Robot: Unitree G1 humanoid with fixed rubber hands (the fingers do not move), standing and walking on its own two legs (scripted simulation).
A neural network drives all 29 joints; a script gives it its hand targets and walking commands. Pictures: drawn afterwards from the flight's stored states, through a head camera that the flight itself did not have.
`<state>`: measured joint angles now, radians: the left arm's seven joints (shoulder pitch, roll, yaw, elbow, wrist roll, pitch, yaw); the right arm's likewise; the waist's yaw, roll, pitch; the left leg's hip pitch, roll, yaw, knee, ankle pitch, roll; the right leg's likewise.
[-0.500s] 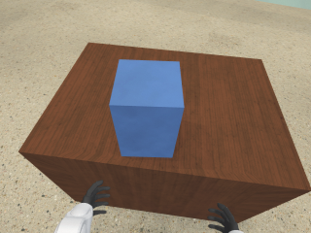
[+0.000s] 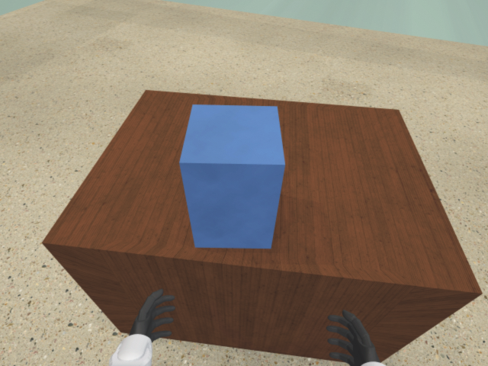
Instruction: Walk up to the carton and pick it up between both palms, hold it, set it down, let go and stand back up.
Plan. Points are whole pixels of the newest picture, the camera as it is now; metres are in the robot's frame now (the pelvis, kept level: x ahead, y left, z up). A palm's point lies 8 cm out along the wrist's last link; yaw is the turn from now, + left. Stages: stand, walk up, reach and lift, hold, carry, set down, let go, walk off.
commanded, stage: reach and lift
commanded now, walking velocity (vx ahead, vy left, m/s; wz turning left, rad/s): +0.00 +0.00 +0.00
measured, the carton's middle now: (233, 180) +0.51 +0.03 +0.01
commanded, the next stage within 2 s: none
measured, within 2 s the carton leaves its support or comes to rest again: neither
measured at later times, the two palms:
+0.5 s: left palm (135, 314) +0.25 +0.20 -0.05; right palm (346, 330) +0.22 -0.16 -0.06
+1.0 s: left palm (125, 286) +0.29 +0.22 -0.03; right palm (338, 292) +0.27 -0.15 -0.03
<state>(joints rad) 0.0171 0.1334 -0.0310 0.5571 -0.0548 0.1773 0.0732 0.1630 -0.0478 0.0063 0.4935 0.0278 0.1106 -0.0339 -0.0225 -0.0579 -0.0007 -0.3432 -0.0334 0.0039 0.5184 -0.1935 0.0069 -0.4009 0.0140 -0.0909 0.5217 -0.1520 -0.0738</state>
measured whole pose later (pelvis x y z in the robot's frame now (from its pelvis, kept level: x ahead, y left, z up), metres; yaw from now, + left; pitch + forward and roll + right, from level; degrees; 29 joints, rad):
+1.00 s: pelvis +0.09 +0.05 +0.00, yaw -3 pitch +2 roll -1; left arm 0.24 0.11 -0.10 0.38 -0.05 -0.31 0.10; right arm 0.15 -0.13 0.05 0.65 0.17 -0.54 -0.01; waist 0.02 -0.01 0.00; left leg -0.22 -0.05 0.05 0.52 -0.33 0.07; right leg -0.28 0.02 -0.01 0.51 -0.27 -0.01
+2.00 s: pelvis +0.06 +0.04 +0.02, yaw -3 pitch +6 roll +0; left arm -0.48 0.15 0.03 0.41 -0.14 0.38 0.15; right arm -0.49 -0.21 -0.05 0.54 0.19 0.24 -0.09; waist 0.02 0.00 -0.07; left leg -0.25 -0.05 0.05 0.33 -0.18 0.06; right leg -0.29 0.03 -0.01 0.29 -0.10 -0.02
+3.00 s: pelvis +0.07 +0.04 +0.02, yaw -1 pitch +16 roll +0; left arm -0.86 0.21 0.11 0.95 -0.12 0.20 0.07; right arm -0.88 -0.16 -0.19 0.96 0.04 0.21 -0.10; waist -0.03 0.02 -0.19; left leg -0.36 -0.06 0.00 0.15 -0.06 0.05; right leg -0.36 0.02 -0.05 0.04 0.03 -0.03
